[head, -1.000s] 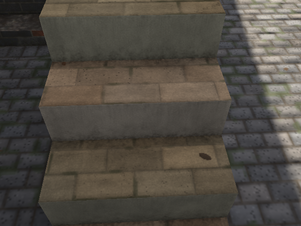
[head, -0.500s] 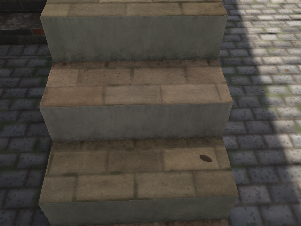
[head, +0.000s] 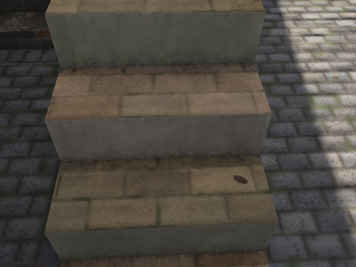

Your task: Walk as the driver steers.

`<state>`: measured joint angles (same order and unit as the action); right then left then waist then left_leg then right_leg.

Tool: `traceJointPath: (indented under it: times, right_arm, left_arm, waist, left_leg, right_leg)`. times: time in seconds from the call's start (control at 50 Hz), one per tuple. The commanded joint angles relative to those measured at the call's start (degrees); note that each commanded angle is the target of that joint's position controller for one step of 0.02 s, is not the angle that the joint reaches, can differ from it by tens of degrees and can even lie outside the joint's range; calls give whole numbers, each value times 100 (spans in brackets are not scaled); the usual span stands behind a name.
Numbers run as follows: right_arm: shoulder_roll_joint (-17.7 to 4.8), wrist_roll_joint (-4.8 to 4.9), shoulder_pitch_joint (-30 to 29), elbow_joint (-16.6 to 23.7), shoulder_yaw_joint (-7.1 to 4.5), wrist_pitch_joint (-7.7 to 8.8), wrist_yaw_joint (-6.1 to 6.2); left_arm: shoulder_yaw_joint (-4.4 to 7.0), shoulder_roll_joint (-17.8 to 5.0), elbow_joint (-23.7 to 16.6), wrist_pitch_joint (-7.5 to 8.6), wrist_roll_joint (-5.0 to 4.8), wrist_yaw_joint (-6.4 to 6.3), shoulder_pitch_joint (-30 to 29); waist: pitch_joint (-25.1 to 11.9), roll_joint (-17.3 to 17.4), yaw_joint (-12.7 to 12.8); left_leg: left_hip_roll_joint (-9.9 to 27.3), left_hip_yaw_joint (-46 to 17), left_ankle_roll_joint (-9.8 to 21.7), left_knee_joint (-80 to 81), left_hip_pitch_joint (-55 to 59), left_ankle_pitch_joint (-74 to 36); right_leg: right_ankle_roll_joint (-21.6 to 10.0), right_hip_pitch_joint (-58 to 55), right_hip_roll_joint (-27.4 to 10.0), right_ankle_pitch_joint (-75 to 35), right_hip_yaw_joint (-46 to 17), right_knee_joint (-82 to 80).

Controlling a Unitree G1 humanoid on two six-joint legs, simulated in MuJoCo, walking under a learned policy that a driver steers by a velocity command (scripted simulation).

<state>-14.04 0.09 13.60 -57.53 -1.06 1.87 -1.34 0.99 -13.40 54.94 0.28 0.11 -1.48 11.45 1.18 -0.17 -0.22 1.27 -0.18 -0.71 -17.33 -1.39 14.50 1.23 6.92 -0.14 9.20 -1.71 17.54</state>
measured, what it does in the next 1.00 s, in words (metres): stands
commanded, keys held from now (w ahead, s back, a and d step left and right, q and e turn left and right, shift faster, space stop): w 1.00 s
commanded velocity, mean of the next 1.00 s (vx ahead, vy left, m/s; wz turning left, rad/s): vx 0.41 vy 0.00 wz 0.00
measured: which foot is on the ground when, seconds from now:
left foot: down 0.00-1.00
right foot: down 0.00-1.00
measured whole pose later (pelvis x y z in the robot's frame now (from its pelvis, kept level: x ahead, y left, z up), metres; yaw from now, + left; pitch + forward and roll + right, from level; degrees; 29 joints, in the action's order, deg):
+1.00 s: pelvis +0.02 +0.00 +0.00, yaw +0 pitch -1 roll -1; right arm -14.7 0.5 11.1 -54.6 -0.5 3.1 0.0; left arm -1.4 -12.5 50.9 2.0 1.0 -0.4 6.1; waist 0.1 0.1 0.0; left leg 1.6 -0.1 -0.8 -10.4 2.8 12.3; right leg 1.5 2.8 -0.1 7.3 -1.8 11.0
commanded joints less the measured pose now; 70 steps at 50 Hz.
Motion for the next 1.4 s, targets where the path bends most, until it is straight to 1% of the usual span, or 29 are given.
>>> traceJointPath:
  times: [0.02, 0.06, 0.1, 0.18, 0.28, 0.32, 0.34, 0.4, 0.42, 0.44, 0.48, 0.5, 0.66, 0.8, 0.82, 0.96, 1.4]
  right_arm:
    - [-595, -8, 65, 187, -64, 23, 47]
    - [-540, -12, -13, 197, -13, 12, 84]
    - [-557, -6, -26, 203, 18, 34, 108]
    - [-592, 18, -12, 215, 65, 92, 124]
    - [-598, 35, -73, 258, 108, 136, 128]
    - [-613, 39, -98, 270, 117, 144, 125]
    - [-644, 20, -15, 260, 113, 133, 129]
    - [-652, 23, -125, 326, 122, 124, 131]
    - [-670, 25, -139, 340, 121, 127, 129]
    - [-753, 58, 5, 297, 42, 130, 174]
    - [-738, 54, -41, 346, 20, 126, 208]
    - [-741, 51, -66, 366, 7, 128, 212]
    - [-769, 51, -179, 474, -49, 176, 165]
    - [-784, 43, -236, 522, -69, 183, 154]
    - [-789, 63, -240, 526, -75, 184, 154]
    - [-778, 47, -287, 557, -88, 178, 150]
    - [-755, 38, -338, 581, -102, 188, 133]
  left_arm:
    - [68, -460, -234, 39, 16, -18, -51]
    - [30, -408, -239, 40, 32, -35, -116]
    - [10, -432, -244, 77, 27, -44, -136]
    - [-27, -454, -261, 163, 7, -37, -141]
    - [-66, -439, -320, 228, -2, -18, -208]
    - [-75, -443, -343, 242, -4, -8, -238]
    - [-76, -414, -364, 247, 31, -7, -186]
    - [-77, -442, -420, 265, 22, 6, -290]
    - [-75, -454, -439, 271, 21, 11, -313]
    - [-106, -341, -472, 244, 61, 52, -320]
    - [-110, -368, -504, 234, 56, 82, -405]
    - [-114, -368, -521, 232, 60, 87, -433]
    - [-127, -415, -660, 221, 85, 70, -644]
    - [-128, -434, -729, 220, 89, 79, -757]
    - [-137, -407, -730, 230, 97, 83, -749]
    - [-130, -438, -757, 249, 91, 97, -820]
    - [-121, -449, -777, 256, 93, 106, -843]
  waist:
    - [-14, 36, 0]
    - [140, 26, 6]
    - [198, 15, 4]
    - [94, 14, -2]
    - [-76, 29, -3]
    - [-140, 35, -4]
    - [-122, 25, 18]
    - [-170, 19, 10]
    - [-216, 24, 7]
    - [-205, 160, 28]
    - [-199, 17, 19]
    - [-213, 7, 25]
    - [-315, 56, 36]
    - [-321, 46, 32]
    - [-325, 63, 32]
    - [-300, 28, 23]
    - [-285, 35, 23]
  left_leg:
    - [333, -185, 66, 360, -694, -493]
    - [300, -196, 70, 449, -828, -121]
    - [291, -207, 77, 468, -853, -148]
    - [300, -213, 96, 434, -734, -523]
    - [327, -212, 110, 409, -562, -1072]
    - [337, -211, 109, 401, -494, -1270]
    - [363, -196, 85, 471, -467, -1304]
    - [388, -197, 73, 490, -344, -1664]
    - [397, -194, 70, 489, -293, -1768]
    - [425, -186, 18, 489, -217, -1833]
    - [447, -202, 11, 510, -153, -1927]
    - [453, -204, 10, 523, -130, -1970]
    - [506, -205, -23, 596, -40, -2248]
    - [529, -213, -32, 646, 8, -2274]
    - [537, -220, -28, 662, 27, -2277]
    - [550, -226, -31, 713, 68, -2228]
    - [568, -227, -46, 793, 61, -2053]
  right_leg:
    - [-103, -300, -280, -510, -217, -120]
    - [-84, -186, -239, -178, -222, -202]
    - [-83, -141, -233, -196, -248, -235]
    - [-107, -197, -245, -479, -281, -231]
    - [-132, -334, -274, -938, -301, -218]
    - [-136, -395, -284, -1106, -305, -210]
    - [-117, -443, -310, -1169, -318, -282]
    - [-105, -538, -342, -1483, -341, -308]
    - [-104, -575, -349, -1565, -342, -309]
    - [-100, -584, -370, -1524, -328, -390]
    - [-77, -595, -361, -1559, -311, -426]
    - [-69, -618, -366, -1586, -309, -434]
    - [-62, -789, -415, -1759, -324, -474]
    - [-47, -804, -440, -1757, -332, -509]
    - [-50, -814, -453, -1750, -342, -519]
    - [-35, -792, -466, -1690, -348, -561]
    - [-26, -785, -486, -1572, -368, -630]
